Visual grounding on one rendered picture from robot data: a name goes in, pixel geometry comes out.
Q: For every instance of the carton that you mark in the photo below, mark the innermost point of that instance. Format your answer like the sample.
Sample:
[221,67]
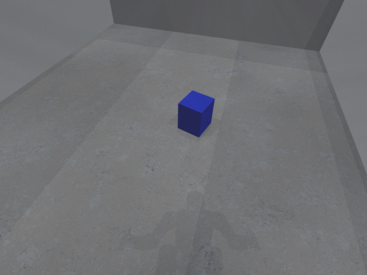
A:
[195,113]

